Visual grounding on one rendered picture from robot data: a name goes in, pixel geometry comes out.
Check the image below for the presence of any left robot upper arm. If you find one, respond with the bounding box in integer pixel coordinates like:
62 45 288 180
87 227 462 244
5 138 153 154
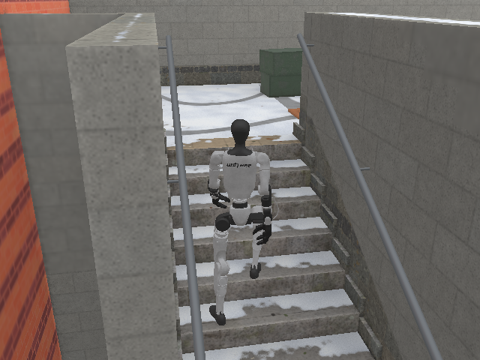
208 151 224 189

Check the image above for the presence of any left robot forearm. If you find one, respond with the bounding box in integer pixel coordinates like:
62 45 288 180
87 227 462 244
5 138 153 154
208 180 219 200

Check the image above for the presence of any right robot forearm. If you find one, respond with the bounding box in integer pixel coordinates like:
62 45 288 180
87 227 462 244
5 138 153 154
261 184 272 225

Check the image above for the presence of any right robot upper arm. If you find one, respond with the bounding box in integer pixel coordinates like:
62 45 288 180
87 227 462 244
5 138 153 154
255 151 270 195

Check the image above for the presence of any robot right hand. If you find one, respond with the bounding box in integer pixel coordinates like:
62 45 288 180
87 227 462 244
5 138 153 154
253 223 272 245

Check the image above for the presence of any robot right thigh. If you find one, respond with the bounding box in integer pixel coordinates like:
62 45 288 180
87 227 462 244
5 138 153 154
250 205 264 232

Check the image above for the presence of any robot right foot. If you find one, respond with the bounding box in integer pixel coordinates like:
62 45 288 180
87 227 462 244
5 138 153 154
250 262 261 279

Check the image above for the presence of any robot left hand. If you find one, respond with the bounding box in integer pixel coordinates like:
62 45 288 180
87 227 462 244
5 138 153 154
212 192 230 209

